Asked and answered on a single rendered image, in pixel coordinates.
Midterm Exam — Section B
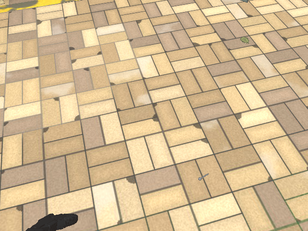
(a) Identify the robot left hand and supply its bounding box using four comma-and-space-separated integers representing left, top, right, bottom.
26, 214, 78, 231

